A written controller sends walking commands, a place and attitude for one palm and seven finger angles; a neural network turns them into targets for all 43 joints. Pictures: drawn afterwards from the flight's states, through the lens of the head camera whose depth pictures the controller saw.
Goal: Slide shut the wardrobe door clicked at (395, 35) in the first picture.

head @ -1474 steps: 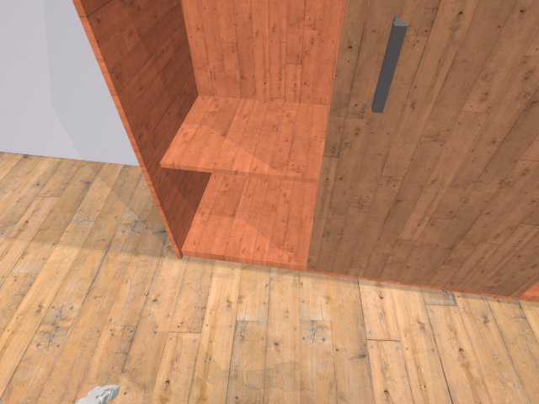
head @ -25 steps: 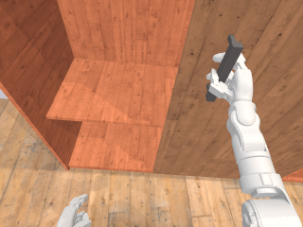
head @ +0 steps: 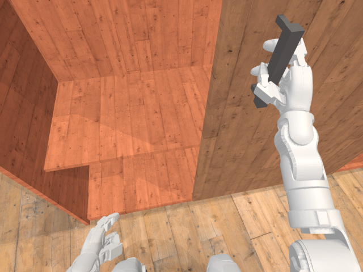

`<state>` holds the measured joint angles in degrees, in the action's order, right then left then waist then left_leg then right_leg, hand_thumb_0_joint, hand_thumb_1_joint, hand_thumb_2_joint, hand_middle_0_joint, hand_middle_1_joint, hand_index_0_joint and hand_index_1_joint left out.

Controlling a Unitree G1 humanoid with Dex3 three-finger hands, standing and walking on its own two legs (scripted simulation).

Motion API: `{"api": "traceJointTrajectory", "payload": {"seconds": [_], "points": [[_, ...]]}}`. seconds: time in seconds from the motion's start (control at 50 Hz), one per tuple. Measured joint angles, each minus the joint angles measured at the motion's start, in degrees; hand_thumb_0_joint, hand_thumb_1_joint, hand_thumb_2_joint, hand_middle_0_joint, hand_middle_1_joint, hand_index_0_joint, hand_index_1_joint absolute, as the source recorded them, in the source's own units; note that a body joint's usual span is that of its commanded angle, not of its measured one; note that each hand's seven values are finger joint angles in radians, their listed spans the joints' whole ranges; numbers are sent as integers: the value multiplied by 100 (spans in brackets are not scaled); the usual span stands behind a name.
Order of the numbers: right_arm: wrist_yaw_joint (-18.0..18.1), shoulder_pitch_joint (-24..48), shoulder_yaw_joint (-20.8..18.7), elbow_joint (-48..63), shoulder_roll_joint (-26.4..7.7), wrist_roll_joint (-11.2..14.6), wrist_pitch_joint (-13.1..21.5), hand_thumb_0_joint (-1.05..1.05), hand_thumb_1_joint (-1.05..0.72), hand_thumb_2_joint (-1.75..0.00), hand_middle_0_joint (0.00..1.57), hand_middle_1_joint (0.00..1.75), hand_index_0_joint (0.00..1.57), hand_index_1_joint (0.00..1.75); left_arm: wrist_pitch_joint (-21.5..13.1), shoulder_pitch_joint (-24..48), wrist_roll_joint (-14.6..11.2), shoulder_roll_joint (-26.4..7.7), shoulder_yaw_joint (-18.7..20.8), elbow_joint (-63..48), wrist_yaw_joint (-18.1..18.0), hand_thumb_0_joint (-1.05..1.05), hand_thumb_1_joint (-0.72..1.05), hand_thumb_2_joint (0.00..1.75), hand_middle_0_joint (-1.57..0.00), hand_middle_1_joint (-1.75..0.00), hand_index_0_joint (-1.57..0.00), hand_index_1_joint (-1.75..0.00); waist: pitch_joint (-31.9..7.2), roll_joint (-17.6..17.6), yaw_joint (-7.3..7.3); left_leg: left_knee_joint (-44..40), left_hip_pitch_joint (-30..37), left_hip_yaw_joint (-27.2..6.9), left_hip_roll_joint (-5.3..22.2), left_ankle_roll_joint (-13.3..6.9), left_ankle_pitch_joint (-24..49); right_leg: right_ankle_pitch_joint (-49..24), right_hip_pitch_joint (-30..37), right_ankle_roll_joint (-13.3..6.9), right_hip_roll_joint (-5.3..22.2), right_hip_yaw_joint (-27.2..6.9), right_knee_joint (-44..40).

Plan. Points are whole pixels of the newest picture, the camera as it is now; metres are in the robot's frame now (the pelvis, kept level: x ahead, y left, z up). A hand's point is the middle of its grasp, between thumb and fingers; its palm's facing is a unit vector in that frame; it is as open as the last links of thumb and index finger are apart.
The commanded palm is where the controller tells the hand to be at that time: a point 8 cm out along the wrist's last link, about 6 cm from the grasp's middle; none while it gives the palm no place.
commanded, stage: step sideways, sliding the door along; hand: right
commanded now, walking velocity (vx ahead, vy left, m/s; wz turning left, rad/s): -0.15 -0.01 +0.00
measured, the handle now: (269, 65) +0.44 -0.21 +0.19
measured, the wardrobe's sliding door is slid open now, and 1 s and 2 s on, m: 0.54 0.43 0.28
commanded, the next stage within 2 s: none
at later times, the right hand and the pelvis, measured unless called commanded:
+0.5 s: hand (234, 87) +0.39 -0.13 +0.18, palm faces +0.29 +0.96 -0.04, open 6.6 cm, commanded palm +0.36 -0.10 +0.19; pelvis +0.05 +0.04 +0.02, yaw -2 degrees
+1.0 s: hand (199, 94) +0.38 -0.06 +0.18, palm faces +0.19 +0.98 -0.02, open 6.7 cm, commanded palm +0.35 -0.05 +0.19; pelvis +0.04 +0.07 +0.02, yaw +2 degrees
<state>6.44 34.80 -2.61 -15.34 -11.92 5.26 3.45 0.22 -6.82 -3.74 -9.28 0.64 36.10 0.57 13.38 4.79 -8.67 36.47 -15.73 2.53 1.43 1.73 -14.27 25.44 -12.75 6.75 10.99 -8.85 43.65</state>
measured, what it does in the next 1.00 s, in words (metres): steps on the spot: right foot, then left foot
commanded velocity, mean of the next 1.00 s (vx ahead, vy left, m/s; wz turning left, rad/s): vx -0.16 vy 0.19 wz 0.16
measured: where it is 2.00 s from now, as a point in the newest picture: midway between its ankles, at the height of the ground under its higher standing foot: outside the picture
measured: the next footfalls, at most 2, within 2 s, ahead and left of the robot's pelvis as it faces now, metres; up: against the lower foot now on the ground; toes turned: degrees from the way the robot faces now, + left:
right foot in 0.16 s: +0.06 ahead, -0.12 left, +0.00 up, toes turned -5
left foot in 0.82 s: +0.10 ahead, +0.20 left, +0.00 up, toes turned +7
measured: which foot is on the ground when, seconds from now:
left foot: down 0.00-0.56, up 0.58-0.80, down 0.82-1.00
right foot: down 0.00-0.04, up 0.06-0.14, down 0.16-1.00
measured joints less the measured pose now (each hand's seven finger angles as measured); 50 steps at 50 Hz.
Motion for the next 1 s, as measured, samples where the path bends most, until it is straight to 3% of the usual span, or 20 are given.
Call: {"api": "traceJointTrajectory", "payload": {"seconds": [0.04,0.08,0.12,0.14,0.16,0.26,0.36,0.42,0.5,0.54,0.58,0.62,0.68,0.76,0.82,0.86,0.9,0.94,0.98,1.0], "points": [[87,-90,-138,73,43,-16,19,-3,-74,-86,43,140,14,139,-12,218,8,-84,41,111,-22,1,90,90,-20,-30,-20,-30,114,234,184,-17,190,254,-103,80,-128,-408,-235,-295,105,-138,526],[152,-265,-205,221,91,-38,-18,-3,-73,-86,44,140,14,139,-31,365,23,-160,92,230,-75,1,90,90,-20,-30,-20,-30,115,125,303,-79,243,308,57,62,-167,-72,-431,-505,-216,-75,897],[226,-485,-195,447,203,-20,-63,-3,-74,-86,44,140,14,139,-101,393,63,-260,139,264,-162,1,90,90,-20,-30,-20,-30,20,-27,346,-265,257,294,211,76,-98,5,-420,-668,-514,218,504],[277,-602,-165,592,258,-34,-90,-2,-74,-86,45,140,15,139,-161,384,86,-329,160,257,-199,1,91,90,-20,-30,-20,-30,-42,-58,361,-317,236,290,244,82,-61,-481,-299,-726,-582,416,-64],[316,-705,-117,737,306,-43,-107,-2,-74,-85,45,140,15,139,-222,360,109,-403,200,220,-222,1,91,90,-20,-30,-20,-30,-108,-35,357,-273,168,290,227,90,-34,-930,-167,-722,-547,530,-515],[313,-1056,67,1246,297,-78,-85,-2,-75,-83,44,140,15,137,-344,324,144,-350,318,-14,-58,1,91,90,-19,-30,-20,-30,-63,-239,140,851,-264,-123,53,-102,-766,-626,147,-310,-448,728,-990],[262,-1439,-29,1750,202,-82,-89,-2,-76,-82,44,140,12,134,-429,287,112,-225,180,-298,171,1,91,90,-19,-30,-20,-30,14,-174,18,-200,191,6,-57,-162,78,-507,251,-167,-182,851,-836],[279,-1601,-151,1906,283,-92,-44,-3,-75,-83,45,140,11,133,-431,382,85,-223,105,-271,169,1,91,90,-20,-30,-20,-30,79,44,131,-478,445,154,-193,-106,-191,-659,23,-259,15,857,-291],[393,-1942,-113,2248,475,-180,-34,-2,-75,-84,45,140,12,133,-437,417,86,-241,87,-169,31,1,90,90,-20,-30,-20,-30,-53,-166,270,-477,246,65,32,-111,-158,-295,-278,-571,-467,767,-110],[440,-2138,0,2517,577,-216,-87,-2,-75,-83,45,140,13,133,-479,382,109,-314,107,-176,-33,1,90,90,-20,-30,-20,-30,-149,-178,332,-390,97,5,48,-57,-78,-1150,-138,-658,-508,918,-776],[405,-2233,128,2652,573,-204,-64,-1,-75,-82,43,140,13,131,-482,360,147,-315,191,-200,-34,1,91,90,-20,-30,-20,-30,-154,-223,337,106,-166,-94,47,-34,-141,-924,17,-489,-480,1039,-1034],[328,-2286,235,2665,567,-218,27,-1,-76,-82,42,140,13,130,-434,295,189,-261,233,-242,56,1,91,90,-20,-30,-20,-30,-172,-274,302,941,-443,-206,-32,-83,-755,-659,100,-394,-428,1100,-1155],[290,-2375,340,2749,570,-267,54,-1,-76,-81,41,140,12,130,-382,212,221,-172,178,-302,169,1,91,90,-20,-30,-20,-30,-142,-271,238,1419,-538,-118,-106,-129,-930,-683,220,-312,-272,1130,-1298],[284,-2436,338,2856,539,-259,52,-1,-77,-81,40,140,12,129,-358,170,226,-69,59,-388,286,1,90,90,-20,-30,-20,-30,-51,-207,112,789,-283,63,-107,-156,-595,-643,340,-189,-47,1228,-1269],[274,-2388,230,2885,461,-234,19,-2,-77,-81,41,140,10,129,-336,198,221,0,-20,-419,321,1,90,90,-20,-30,-20,-30,17,-170,82,-71,76,154,-95,-183,69,-481,287,-67,63,1212,-957],[280,-2328,122,2849,441,-246,15,-2,-77,-81,41,140,8,128,-305,274,187,-2,-61,-382,314,1,90,90,-20,-30,-20,-30,67,-58,128,-394,335,251,-189,-137,-124,-336,165,-22,185,1110,-593],[305,-2300,32,2797,455,-258,26,-3,-77,-82,42,140,7,128,-251,401,154,-26,-59,-274,261,1,90,90,-20,-30,-20,-30,91,19,274,-391,331,366,-235,-188,-248,-682,-85,-220,225,985,-238],[342,-2316,1,2772,469,-270,23,-3,-77,-83,42,140,8,128,-227,471,129,-53,-14,-174,190,1,90,90,-20,-30,-20,-30,43,-140,372,-322,209,340,-108,-250,-232,-318,-284,-412,-90,810,83],[376,-2390,20,2808,506,-288,-21,-2,-77,-82,42,140,9,129,-225,447,138,-124,32,-148,112,1,90,90,-20,-30,-20,-30,-85,-301,451,-330,89,272,-14,-238,-160,-361,-258,-569,-331,877,-264],[392,-2427,44,2853,527,-288,-69,-2,-77,-82,41,140,10,128,-233,419,152,-183,58,-164,76,1,90,90,-20,-30,-20,-30,-158,-319,498,-267,4,262,-20,-218,-121,-927,-154,-594,-328,956,-646]]}}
